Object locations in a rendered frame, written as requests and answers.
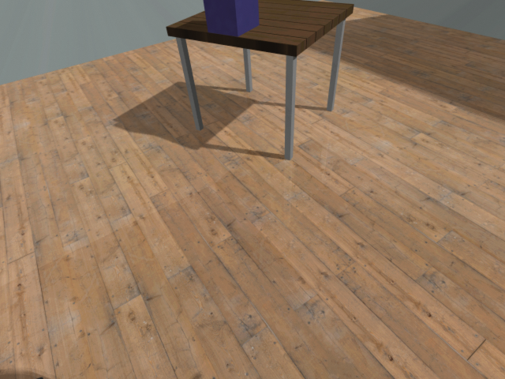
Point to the carton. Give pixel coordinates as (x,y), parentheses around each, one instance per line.
(231,17)

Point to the table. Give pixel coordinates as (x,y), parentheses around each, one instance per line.
(286,27)

